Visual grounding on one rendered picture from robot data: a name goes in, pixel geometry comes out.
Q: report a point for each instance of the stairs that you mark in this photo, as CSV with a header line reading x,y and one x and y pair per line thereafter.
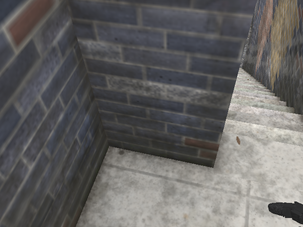
x,y
256,112

